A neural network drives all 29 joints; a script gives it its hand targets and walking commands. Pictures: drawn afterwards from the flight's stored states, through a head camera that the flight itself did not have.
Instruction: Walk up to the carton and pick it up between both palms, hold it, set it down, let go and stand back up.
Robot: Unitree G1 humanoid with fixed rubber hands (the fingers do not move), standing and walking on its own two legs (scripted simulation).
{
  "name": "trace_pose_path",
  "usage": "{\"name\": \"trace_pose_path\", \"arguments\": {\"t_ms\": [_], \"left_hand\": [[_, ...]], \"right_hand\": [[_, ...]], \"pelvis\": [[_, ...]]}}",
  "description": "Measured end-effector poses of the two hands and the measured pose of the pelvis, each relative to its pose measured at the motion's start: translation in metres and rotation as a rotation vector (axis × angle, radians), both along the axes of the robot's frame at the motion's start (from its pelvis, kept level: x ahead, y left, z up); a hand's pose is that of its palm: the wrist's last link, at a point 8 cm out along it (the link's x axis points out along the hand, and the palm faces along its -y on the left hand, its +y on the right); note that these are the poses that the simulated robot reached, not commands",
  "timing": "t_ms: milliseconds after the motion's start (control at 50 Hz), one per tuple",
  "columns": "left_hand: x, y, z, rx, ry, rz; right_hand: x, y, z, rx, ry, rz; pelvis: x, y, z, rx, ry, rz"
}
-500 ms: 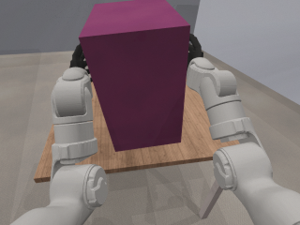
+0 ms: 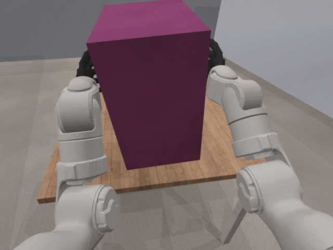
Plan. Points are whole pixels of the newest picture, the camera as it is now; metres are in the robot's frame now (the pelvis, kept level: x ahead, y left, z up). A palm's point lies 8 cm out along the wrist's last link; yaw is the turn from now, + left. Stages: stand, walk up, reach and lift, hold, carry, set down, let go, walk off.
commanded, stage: hold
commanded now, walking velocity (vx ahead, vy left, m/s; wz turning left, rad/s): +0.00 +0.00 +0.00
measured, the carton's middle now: (153, 84) +0.39 +0.01 +0.27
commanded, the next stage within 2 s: none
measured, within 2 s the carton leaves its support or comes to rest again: neither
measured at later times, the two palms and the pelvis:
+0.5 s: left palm (87, 84) +0.35 +0.14 +0.29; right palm (214, 72) +0.36 -0.12 +0.31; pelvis +0.00 +0.00 +0.00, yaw +0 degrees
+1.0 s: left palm (88, 82) +0.35 +0.14 +0.29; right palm (215, 71) +0.36 -0.12 +0.32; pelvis +0.00 +0.00 +0.00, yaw +0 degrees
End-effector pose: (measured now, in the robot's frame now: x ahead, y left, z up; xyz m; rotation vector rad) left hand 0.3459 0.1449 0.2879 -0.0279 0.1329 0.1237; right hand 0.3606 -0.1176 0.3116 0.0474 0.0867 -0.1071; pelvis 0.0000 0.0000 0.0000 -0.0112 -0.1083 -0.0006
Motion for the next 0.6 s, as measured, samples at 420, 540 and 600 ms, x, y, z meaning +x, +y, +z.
{"name": "trace_pose_path", "arguments": {"t_ms": [420, 540, 600], "left_hand": [[0.0011, -0.0001, 0.0025, 0.001, -0.003, 0.0], [0.0024, 0.0002, 0.0001, 0.003, 0.007, -0.003], [0.0017, 0.0002, 0.0005, 0.005, -0.001, -0.002]], "right_hand": [[0.0009, 0.0, 0.0036, 0.001, -0.004, -0.002], [0.0018, 0.0002, 0.0012, 0.0, 0.005, -0.004], [0.0013, 0.0003, 0.002, 0.0, -0.003, -0.003]], "pelvis": [[-0.0011, 0.0002, -0.0001, 0.0, 0.004, -0.001], [-0.0014, 0.0004, -0.0001, -0.001, 0.006, -0.002], [-0.0012, 0.0007, -0.0001, -0.001, 0.009, -0.002]]}}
